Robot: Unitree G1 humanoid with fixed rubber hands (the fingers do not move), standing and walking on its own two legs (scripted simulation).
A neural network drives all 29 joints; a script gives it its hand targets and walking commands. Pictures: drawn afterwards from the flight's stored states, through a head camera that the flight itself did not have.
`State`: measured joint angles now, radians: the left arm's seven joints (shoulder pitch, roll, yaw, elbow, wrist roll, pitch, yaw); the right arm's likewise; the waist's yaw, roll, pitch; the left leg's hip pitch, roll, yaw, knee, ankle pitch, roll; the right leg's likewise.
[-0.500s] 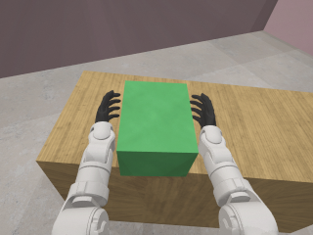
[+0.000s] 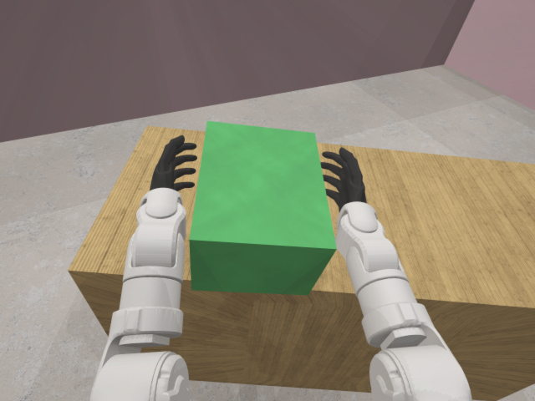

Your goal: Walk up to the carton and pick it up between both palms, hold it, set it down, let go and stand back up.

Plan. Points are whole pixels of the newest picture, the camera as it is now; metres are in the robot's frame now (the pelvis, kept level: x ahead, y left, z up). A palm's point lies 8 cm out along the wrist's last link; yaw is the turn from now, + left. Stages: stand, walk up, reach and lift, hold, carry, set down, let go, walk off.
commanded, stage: reach and lift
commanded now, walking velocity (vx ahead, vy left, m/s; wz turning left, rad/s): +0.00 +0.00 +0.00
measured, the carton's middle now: (256, 206) +0.39 +0.00 +0.09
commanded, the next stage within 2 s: hold in 0.98 s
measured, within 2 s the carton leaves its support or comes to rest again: neither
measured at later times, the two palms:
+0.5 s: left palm (166, 186) +0.37 +0.13 +0.16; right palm (353, 196) +0.37 -0.14 +0.15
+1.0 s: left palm (156, 181) +0.36 +0.14 +0.17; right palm (352, 186) +0.37 -0.13 +0.17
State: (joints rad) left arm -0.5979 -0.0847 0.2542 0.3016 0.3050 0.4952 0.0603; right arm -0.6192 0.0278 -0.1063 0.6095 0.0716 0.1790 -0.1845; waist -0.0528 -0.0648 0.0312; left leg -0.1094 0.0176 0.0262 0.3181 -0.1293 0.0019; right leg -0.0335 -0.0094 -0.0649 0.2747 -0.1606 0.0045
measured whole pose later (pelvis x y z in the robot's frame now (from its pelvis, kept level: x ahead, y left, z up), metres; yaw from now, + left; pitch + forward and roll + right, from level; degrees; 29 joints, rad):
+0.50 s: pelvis +0.01 -0.01 +0.00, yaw +1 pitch -7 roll -1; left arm -0.54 -0.08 0.24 0.13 0.32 0.58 0.03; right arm -0.59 0.01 -0.02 0.49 0.15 0.23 -0.22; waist -0.08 -0.06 0.08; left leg -0.06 0.02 0.01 0.33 -0.15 -0.01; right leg 0.03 0.00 -0.08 0.26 -0.17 0.00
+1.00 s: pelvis +0.01 -0.01 +0.00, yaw +1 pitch -8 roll -1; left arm -0.55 -0.07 0.25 0.06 0.33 0.65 0.00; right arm -0.62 0.01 0.01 0.46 0.18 0.26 -0.24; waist -0.08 -0.07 0.07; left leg -0.03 0.03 0.01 0.33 -0.15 -0.01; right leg 0.06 0.00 -0.08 0.26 -0.17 0.00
